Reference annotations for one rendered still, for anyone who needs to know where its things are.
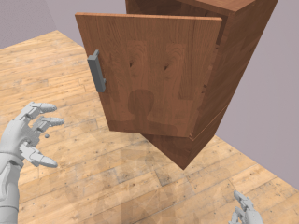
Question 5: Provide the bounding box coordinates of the handle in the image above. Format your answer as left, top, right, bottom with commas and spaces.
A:
87, 49, 106, 92

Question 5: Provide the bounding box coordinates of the right robot hand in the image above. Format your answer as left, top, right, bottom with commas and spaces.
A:
228, 190, 263, 224

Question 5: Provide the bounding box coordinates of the cupboard door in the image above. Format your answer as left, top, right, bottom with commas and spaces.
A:
75, 12, 222, 138

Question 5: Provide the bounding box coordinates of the left robot forearm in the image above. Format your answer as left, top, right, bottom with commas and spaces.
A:
0, 152, 24, 224

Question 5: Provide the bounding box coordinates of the left robot hand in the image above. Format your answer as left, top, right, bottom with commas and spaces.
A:
0, 101, 65, 168

